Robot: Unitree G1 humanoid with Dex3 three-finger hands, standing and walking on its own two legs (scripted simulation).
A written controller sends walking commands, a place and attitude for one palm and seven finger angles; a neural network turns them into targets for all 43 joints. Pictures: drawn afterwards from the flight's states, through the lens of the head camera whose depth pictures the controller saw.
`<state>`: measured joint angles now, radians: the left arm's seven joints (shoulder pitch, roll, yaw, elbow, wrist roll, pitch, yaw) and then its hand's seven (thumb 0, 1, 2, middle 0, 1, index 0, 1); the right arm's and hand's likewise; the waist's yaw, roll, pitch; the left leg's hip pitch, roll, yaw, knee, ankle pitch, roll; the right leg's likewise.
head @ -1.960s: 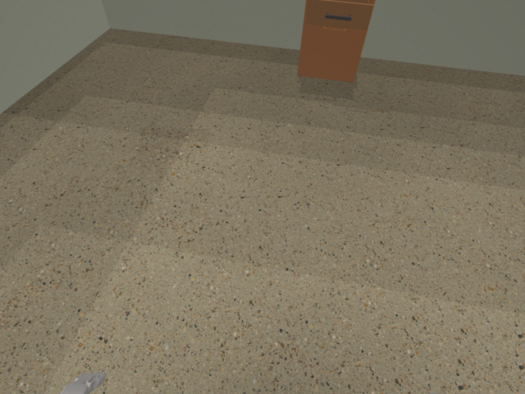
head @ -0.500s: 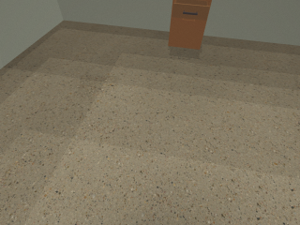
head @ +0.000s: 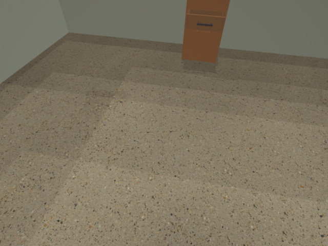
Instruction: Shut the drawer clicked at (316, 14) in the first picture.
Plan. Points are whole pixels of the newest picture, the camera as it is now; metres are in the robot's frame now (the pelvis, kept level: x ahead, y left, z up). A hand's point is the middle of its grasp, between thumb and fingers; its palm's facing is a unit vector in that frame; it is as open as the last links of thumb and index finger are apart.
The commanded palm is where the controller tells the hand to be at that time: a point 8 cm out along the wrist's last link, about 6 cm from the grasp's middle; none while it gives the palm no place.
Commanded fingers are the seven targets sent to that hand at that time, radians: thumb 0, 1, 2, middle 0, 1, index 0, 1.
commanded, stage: get within about a metre, facing it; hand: left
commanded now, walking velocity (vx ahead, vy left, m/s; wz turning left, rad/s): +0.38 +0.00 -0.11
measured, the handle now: (204, 23) +2.19 -0.29 -0.25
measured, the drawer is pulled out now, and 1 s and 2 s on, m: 0.18 0.18 0.18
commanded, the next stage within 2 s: none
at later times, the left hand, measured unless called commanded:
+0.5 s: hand (97, 234) +0.20 +0.21 -0.18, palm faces -0.04 -0.99 -0.14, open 7.3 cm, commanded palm none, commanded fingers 0.00 0.90 0.90 -0.20 -0.30 -0.20 -0.30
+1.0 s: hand (116, 172) +0.41 +0.20 -0.19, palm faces -0.02 -0.99 -0.16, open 7.2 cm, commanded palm none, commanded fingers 0.00 0.90 0.90 -0.20 -0.30 -0.20 -0.30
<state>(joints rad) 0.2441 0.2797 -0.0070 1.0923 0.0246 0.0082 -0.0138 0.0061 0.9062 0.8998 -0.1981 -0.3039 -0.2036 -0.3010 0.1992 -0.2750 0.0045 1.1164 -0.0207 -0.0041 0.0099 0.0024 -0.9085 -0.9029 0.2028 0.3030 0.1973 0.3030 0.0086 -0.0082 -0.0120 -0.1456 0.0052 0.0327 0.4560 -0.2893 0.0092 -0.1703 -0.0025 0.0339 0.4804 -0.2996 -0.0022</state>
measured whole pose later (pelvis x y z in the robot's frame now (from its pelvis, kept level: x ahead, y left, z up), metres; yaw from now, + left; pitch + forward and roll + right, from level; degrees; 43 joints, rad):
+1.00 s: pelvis +0.39 +0.02 -0.01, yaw -4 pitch -1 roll -3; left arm 0.30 0.19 0.05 1.09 0.03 -0.06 0.00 0.00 0.94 0.90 -0.20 -0.30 -0.20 -0.30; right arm 0.19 -0.17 -0.06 1.00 -0.02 -0.04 0.02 0.00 -0.92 -0.90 0.20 0.30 0.19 0.30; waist 0.00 -0.01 0.02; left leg -0.50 0.16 0.08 0.77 -0.25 -0.02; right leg -0.17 0.00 -0.16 0.46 -0.27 -0.02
